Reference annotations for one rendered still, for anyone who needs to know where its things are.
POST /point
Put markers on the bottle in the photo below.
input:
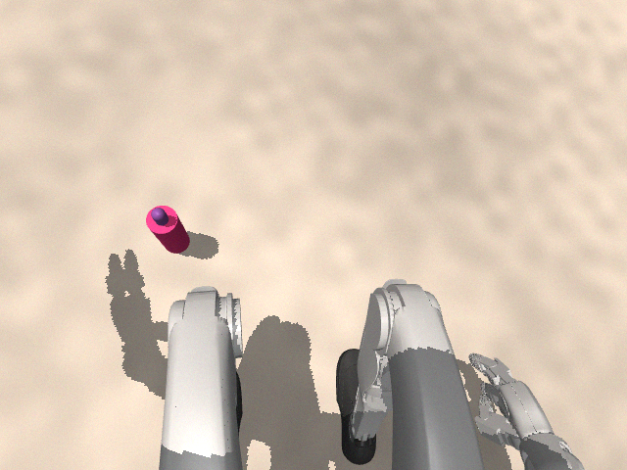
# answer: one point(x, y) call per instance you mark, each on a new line
point(167, 227)

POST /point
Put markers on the right robot arm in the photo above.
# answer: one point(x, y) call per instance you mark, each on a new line
point(545, 451)

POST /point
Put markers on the right robot foot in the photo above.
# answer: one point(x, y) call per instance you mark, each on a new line
point(347, 383)

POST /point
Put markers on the right robot hand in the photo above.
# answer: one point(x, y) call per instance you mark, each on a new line
point(515, 401)

